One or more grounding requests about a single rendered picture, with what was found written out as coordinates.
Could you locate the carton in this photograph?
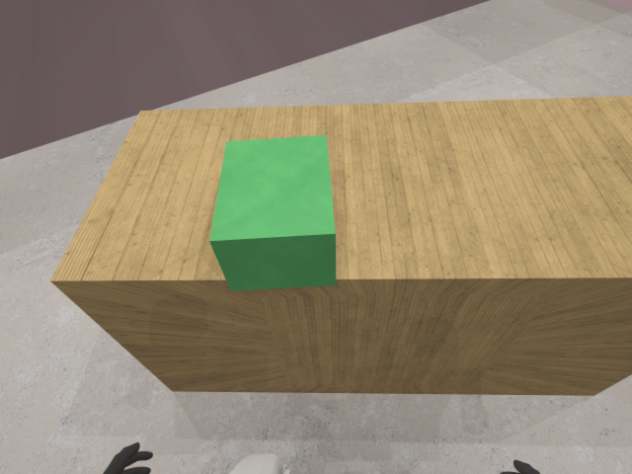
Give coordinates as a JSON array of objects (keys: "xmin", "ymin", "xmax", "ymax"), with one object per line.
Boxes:
[{"xmin": 209, "ymin": 135, "xmax": 336, "ymax": 291}]

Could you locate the left robot hand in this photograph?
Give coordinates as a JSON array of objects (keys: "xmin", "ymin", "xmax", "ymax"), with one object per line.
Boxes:
[{"xmin": 103, "ymin": 442, "xmax": 153, "ymax": 474}]

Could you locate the left robot thigh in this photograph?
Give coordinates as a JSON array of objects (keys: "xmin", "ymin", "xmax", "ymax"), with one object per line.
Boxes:
[{"xmin": 229, "ymin": 454, "xmax": 291, "ymax": 474}]

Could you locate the pedestal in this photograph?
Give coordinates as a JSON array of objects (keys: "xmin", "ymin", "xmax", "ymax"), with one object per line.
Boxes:
[{"xmin": 50, "ymin": 96, "xmax": 632, "ymax": 396}]

